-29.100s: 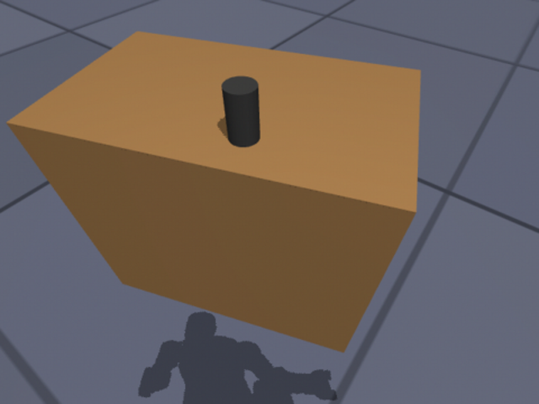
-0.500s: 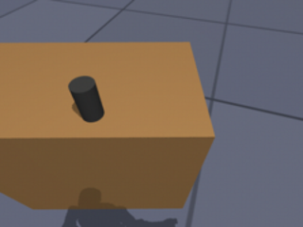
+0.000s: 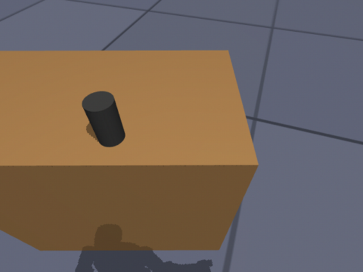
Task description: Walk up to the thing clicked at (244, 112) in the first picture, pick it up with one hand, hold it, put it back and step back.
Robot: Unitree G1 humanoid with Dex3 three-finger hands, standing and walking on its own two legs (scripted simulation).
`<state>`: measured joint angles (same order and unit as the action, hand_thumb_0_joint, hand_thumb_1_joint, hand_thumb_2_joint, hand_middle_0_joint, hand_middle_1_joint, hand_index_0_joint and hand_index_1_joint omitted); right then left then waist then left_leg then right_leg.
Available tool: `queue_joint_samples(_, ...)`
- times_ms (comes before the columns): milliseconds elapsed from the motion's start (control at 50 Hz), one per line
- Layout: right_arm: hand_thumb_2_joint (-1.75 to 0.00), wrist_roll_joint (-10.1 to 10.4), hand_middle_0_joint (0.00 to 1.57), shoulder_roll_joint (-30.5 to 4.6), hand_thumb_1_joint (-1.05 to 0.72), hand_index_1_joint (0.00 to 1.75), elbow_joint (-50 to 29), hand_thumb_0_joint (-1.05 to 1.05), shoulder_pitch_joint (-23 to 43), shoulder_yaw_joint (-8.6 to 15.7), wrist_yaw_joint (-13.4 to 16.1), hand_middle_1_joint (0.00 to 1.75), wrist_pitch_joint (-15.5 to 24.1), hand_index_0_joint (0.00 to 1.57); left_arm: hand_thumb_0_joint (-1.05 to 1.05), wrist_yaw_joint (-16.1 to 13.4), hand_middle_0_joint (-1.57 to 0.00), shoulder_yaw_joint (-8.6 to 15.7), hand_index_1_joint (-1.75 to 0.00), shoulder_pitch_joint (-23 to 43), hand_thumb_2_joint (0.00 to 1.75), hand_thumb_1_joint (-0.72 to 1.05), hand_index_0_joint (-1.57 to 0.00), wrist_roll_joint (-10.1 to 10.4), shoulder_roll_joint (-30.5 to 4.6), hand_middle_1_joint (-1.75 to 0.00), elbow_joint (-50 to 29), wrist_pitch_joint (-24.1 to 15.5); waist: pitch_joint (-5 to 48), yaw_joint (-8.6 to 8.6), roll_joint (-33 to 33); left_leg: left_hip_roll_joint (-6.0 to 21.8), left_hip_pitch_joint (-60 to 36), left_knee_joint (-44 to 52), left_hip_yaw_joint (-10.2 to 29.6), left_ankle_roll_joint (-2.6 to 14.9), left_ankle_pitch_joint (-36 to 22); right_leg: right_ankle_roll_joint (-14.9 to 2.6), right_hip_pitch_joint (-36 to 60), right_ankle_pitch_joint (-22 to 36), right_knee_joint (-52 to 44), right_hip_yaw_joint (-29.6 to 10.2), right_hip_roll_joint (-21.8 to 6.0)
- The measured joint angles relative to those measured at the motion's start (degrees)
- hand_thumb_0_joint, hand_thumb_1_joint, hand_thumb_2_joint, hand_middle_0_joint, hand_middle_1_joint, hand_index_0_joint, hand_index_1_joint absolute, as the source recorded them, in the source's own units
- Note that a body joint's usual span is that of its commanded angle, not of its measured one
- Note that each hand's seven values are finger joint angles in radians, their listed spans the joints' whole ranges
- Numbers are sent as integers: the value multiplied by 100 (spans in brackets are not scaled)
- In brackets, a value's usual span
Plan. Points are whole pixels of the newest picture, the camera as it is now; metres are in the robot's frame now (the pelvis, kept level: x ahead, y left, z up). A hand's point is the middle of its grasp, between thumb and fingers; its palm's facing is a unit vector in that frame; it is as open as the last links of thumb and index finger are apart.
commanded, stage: stand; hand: left
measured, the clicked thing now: (105, 120) +0.45 +0.22 +0.08
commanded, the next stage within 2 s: step back in 0.06 s
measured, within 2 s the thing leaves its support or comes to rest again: neither
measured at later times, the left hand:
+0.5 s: hand out of the picture +0.03 +0.28 -0.17, palm faces -0.01 -0.92 -0.40, open 7.4 cm
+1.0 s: hand out of the picture -0.08 +0.31 -0.18, palm faces -0.05 -0.91 -0.40, open 7.4 cm
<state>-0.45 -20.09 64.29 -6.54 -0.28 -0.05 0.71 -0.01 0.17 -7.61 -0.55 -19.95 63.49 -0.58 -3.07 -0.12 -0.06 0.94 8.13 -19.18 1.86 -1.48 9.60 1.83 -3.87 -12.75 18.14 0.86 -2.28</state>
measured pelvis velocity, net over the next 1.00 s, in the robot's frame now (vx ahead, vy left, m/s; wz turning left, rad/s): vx -0.17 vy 0.04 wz -0.04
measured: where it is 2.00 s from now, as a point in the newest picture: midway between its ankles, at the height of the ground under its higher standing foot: outside the picture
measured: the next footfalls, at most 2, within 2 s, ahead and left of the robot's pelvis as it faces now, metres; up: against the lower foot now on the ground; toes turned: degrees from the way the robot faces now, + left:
left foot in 0.56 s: -0.08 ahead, +0.15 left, +0.00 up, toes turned +1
right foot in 0.98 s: -0.14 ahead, -0.07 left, +0.00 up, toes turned +1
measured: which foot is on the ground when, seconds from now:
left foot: down 0.00-0.30, up 0.32-0.54, down 0.56-1.00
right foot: down 0.00-0.58, up 0.60-0.96, down 0.98-1.00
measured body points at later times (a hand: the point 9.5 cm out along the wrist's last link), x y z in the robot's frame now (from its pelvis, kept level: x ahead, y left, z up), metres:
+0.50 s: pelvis -0.08 +0.01 -0.02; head +0.00 +0.01 +0.42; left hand +0.03 +0.33 -0.14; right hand +0.03 -0.32 -0.15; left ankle -0.11 +0.14 -0.71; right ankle -0.03 -0.14 -0.75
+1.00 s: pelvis -0.17 +0.04 -0.03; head -0.10 +0.03 +0.41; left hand -0.07 +0.35 -0.15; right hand -0.05 -0.27 -0.15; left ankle -0.12 +0.15 -0.75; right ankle -0.18 -0.07 -0.75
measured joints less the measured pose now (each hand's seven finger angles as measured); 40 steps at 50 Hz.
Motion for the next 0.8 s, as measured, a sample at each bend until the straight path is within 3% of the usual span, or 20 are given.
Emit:
queue_joint_samples(80, -89, 4, 21, -7, -90, 30, -29, 1, 18, 22, -14, 30, -25, 20, 0, 5, -20, 36, -30, 7, 90, 90, -21, 18, 2, -30, -35, 16, -14, 0, -12, 3, 47, -64, 6, 5, 21, -7, -47, -25, 68, 4, 4)
queue_joint_samples(260, -89, 87, 21, -199, -90, 30, -637, 1, 322, 260, -58, 30, -268, 21, 0, -61, -20, 313, -30, 283, 90, 90, -21, 82, -201, -30, -609, 197, -675, 9, -24, 1, 865, -1126, 83, 39, 263, -121, -957, -427, 1386, 33, 24)
queue_joint_samples(320, -89, 81, 21, -327, -90, 30, -805, 1, 341, 333, -48, 30, -362, 21, 0, -37, -20, 334, -30, 285, 90, 90, -21, 42, -183, -30, -748, 237, -761, 39, -146, 0, 1206, -1665, 187, 217, 399, -160, -1177, -516, 1718, 107, 60)
queue_joint_samples(380, -89, 37, 20, -418, -91, 30, -934, 1, 290, 398, -20, 30, -465, 20, 0, -21, -20, 337, -30, 262, 90, 90, -21, -68, -103, -30, -879, 250, -808, -5, -110, -373, 1618, -3176, 310, 321, 1574, -170, -1327, -525, 1899, 40, -89)
queue_joint_samples(440, -89, 84, 20, -462, -91, 30, -1065, 1, 138, 433, -47, 30, -455, 20, 0, -29, -20, 325, -30, 269, 90, 90, -21, -136, -49, -30, -993, 276, -764, 25, -74, -539, 1727, -4032, 327, 338, 1911, -137, -1460, -388, 1818, 14, -231)
queue_joint_samples(500, -89, 90, 20, -457, -91, 30, -1129, 0, -56, 406, -50, 30, -409, 20, 1, -58, -20, 317, -30, 354, 90, 90, -21, -173, -79, -30, -1162, 267, -720, 69, -48, -399, 1436, -3621, 269, 290, 1898, -20, -1653, -279, 1807, 57, -312)
queue_joint_samples(560, -89, 19, 20, -419, -91, 30, -1117, 0, -230, 370, -38, 30, -343, 20, 1, -78, -20, 325, -30, 483, 90, 90, -21, -111, -164, -30, -1390, 266, -754, 128, -3, -174, 839, -2158, 161, 242, 1425, 126, -1879, -312, 2067, 145, -402)
queue_joint_samples(580, -89, -29, 20, -322, -91, 30, -1072, 0, -224, 380, -16, 30, -314, 20, 0, -79, -20, 343, -30, 559, 90, 90, -21, -67, -246, -30, -1438, 289, -851, 116, 189, -282, 741, -1970, 73, 200, 1349, 107, -1964, -358, 2253, 57, -530)
queue_joint_samples(600, -89, -84, 20, -209, -91, 30, -1052, 0, -220, 370, -9, 30, -299, 20, 0, -93, -20, 374, -30, 615, 90, 90, -21, -27, -315, -30, -1470, 324, -951, 54, 370, -371, 710, -1973, -30, 212, 1321, -22, -2058, -527, 2527, -184, -513)
queue_joint_samples(620, -89, -119, 20, -125, -91, 30, -1054, 0, -236, 336, -24, 30, -290, 20, 0, -120, -20, 405, -30, 624, 90, 90, -21, -2, -345, -30, -1488, 360, -992, 13, 434, -359, 718, -2006, -79, 235, 1308, -119, -2155, -998, 2912, -455, -288)
queue_joint_samples(660, -89, -125, 20, -21, -91, 30, -1089, 1, -311, 264, -58, 30, -275, 20, 0, -189, -20, 419, -30, 589, 90, 90, -21, 9, -343, -30, -1429, 428, -939, 107, 348, -223, 785, -1970, 36, 274, 1217, -196, -2298, -1836, 3774, -774, 323)
queue_joint_samples(700, -89, -154, 21, 61, -90, 30, -1121, 1, -365, 226, -32, 30, -288, 21, 0, -199, -20, 420, -30, 521, 90, 90, -21, 45, -347, -30, -1389, 468, -846, 151, 331, -161, 779, -1689, 81, 288, 1003, -257, -2402, -1908, 4463, -944, 709)
queue_joint_samples(740, -89, -144, 21, 78, -90, 30, -1173, 1, -341, 214, 23, 30, -301, 21, 0, -181, -20, 414, -30, 396, 90, 90, -21, 72, -334, -30, -1423, 447, -796, 84, 342, -135, 761, -1436, -20, 307, 817, -269, -2443, -1689, 4840, -1002, 867)
queue_joint_samples(800, -89, -104, 21, 30, -90, 30, -1304, 1, -212, 252, 101, 30, -277, 21, 0, -160, -20, 408, -30, 204, 90, 90, -21, 41, -271, -30, -1429, 409, -846, 39, 259, -96, 759, -1339, -146, 351, 698, -133, -2208, -1631, 4735, -900, 865)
